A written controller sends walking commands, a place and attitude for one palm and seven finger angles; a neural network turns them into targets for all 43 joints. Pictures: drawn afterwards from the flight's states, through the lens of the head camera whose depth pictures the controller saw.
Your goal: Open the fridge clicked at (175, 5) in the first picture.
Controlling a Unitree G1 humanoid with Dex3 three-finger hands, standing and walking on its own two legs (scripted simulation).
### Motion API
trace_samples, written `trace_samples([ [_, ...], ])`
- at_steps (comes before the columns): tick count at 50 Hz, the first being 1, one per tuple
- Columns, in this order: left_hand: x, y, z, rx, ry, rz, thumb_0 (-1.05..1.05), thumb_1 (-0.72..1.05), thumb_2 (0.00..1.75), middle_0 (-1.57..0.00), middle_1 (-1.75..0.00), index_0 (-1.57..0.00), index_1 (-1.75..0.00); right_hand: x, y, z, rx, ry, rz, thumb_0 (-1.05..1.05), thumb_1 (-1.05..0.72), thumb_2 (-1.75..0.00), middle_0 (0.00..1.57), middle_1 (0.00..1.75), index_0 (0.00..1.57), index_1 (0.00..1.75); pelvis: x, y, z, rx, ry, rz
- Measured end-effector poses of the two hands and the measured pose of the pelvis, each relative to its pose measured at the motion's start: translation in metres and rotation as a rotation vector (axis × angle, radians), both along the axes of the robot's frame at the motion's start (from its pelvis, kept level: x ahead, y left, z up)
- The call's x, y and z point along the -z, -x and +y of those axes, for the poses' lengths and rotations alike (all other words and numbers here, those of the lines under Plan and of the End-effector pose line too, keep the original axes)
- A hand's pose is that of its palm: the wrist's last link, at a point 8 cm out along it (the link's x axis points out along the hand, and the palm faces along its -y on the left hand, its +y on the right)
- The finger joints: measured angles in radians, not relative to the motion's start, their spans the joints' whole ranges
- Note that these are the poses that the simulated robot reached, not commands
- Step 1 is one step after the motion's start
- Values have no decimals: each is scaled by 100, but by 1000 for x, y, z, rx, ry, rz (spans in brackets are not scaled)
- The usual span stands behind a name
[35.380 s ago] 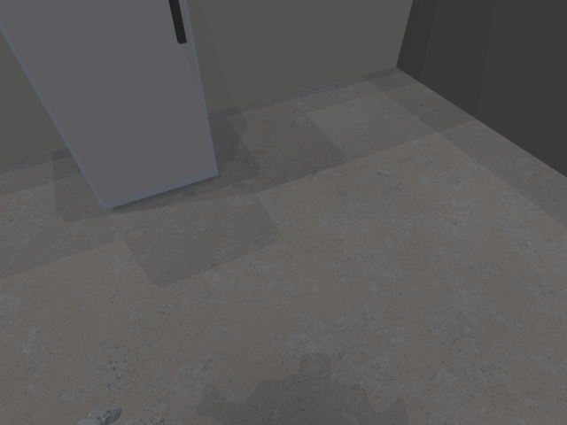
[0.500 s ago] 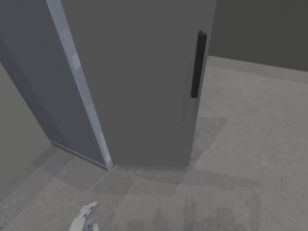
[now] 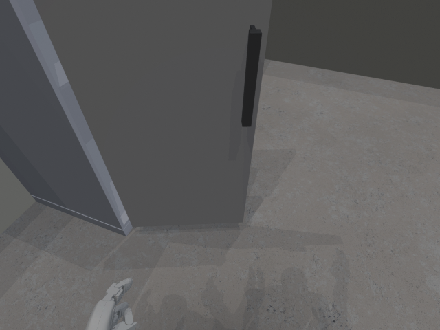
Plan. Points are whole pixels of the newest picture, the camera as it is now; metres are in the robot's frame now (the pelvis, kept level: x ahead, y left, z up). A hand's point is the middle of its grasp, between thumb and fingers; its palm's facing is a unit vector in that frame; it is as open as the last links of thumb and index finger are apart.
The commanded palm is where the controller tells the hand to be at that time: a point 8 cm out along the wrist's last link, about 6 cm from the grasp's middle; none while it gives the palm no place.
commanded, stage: stop stepping back and stand still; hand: right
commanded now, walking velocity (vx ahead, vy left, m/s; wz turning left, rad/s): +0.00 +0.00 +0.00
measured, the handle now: (249, 80) +0.72 -0.04 +0.11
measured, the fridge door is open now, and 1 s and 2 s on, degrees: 66 66 66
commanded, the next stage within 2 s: let the arm hang, fingers relaxed in 0.26 s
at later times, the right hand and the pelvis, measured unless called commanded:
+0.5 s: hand (391, 301) +0.20 -0.28 -0.02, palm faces +0.14 +0.88 -0.46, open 7.4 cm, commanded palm none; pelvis +0.00 -0.02 +0.00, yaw -1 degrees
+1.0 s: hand out of the picture -0.04 -0.21 -0.17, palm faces +0.04 +0.97 -0.22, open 7.3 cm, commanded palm none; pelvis -0.01 -0.02 +0.01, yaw -1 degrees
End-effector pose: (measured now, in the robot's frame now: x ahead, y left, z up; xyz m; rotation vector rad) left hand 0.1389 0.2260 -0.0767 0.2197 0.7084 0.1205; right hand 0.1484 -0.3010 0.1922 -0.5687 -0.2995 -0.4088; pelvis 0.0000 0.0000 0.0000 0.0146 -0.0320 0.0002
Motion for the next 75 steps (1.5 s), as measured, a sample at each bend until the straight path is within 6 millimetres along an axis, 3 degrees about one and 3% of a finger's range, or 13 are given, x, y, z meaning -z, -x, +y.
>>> trace_samples([
  [7,-6,-17,-10,1,-23,13,2,90,90,-21,-30,-21,-30,16,-16,-21,47,-69,62,1,-89,-90,21,31,21,30,-6,-8,-12,-7,14,3],
  [19,-21,-37,-12,21,-21,-52,1,90,90,-21,-30,-21,-30,17,-24,-14,-25,-43,100,1,-89,-90,21,31,21,30,-9,-9,-14,-1,0,33],
  [21,-8,-37,-6,54,-12,-1,1,90,90,-21,-30,-21,-30,58,-33,-22,-18,-90,273,0,-89,-90,21,30,21,30,-6,-5,-18,17,-1,43],
  [25,17,-24,11,46,-25,119,1,90,90,-21,-30,-21,-30,177,-25,-23,64,-274,766,0,-90,-90,20,30,20,30,1,3,-21,26,12,40],
  [29,27,11,27,-4,-47,239,1,90,90,-21,-30,-21,-30,272,33,12,104,-441,1178,1,-91,-90,20,30,20,30,1,9,-16,25,18,27],
  [31,31,35,31,-29,-61,322,1,90,90,-20,-30,-20,-30,303,68,36,105,-519,1336,1,-91,-90,20,30,20,30,-1,10,-14,25,16,23],
  [34,35,77,33,-65,-76,463,1,90,90,-20,-30,-20,-30,331,117,65,127,-623,1505,1,-92,-90,21,30,20,30,-4,12,-10,27,9,21],
  [40,41,150,21,-114,-57,707,1,90,90,-20,-30,-20,-30,338,183,67,240,-705,1664,1,-96,-90,21,30,21,30,-8,13,-8,33,-5,25],
  [43,45,172,9,-131,-26,771,1,90,90,-20,-30,-20,-30,334,198,61,285,-705,1697,1,-94,-90,21,30,20,30,-10,13,-10,32,-7,25],
  [47,51,184,-8,-145,20,795,1,90,90,-20,-30,-20,-30,329,202,52,318,-683,1705,1,-93,-90,21,30,20,30,-10,12,-13,27,-6,24],
  [57,62,162,-40,-131,103,713,1,90,90,-20,-30,-20,-30,324,156,44,272,-642,1590,0,-91,-90,20,30,20,30,-11,10,-20,16,5,21],
  [63,61,150,-35,-135,86,682,2,92,90,-20,-30,-20,-30,325,130,54,215,-650,1534,0,-91,-90,20,30,20,30,-11,7,-22,14,8,20],
  [75,54,133,-25,-136,54,654,1,91,90,-20,-30,-20,-30,327,131,54,215,-661,1559,0,-92,-90,20,30,20,30,-13,1,-22,12,8,18],
])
